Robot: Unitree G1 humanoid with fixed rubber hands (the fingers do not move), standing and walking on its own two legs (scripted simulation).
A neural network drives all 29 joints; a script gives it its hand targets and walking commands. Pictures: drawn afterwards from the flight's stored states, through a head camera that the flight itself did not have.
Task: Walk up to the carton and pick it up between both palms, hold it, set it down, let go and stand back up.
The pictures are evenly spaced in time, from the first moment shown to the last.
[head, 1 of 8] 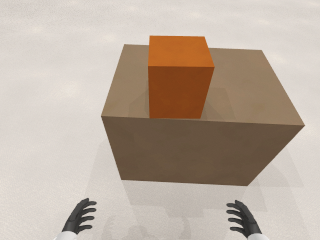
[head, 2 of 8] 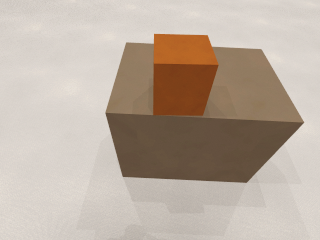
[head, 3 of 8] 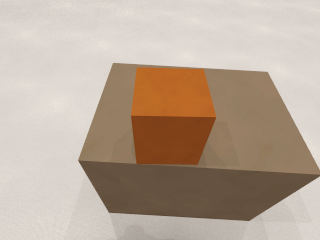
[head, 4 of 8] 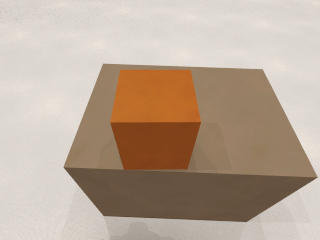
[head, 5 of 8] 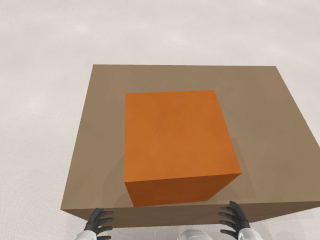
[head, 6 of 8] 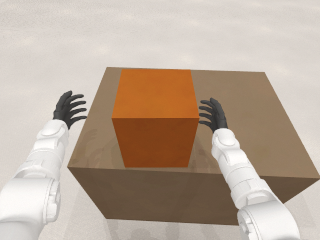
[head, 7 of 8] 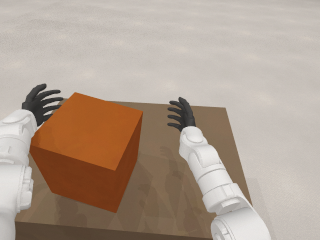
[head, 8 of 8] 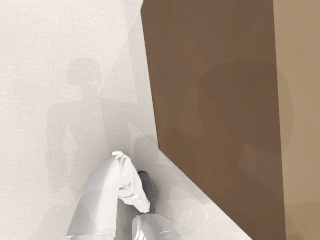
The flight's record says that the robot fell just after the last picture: yes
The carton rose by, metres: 0.03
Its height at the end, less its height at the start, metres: +0.00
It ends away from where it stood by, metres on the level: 0.08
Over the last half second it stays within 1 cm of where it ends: no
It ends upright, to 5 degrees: yes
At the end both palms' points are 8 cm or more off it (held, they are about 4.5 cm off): yes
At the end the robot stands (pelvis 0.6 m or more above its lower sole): no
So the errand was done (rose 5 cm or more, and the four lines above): no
